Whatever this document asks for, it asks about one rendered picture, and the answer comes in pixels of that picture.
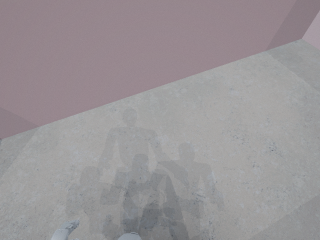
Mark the left robot hand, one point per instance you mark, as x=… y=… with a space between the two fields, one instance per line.
x=65 y=229

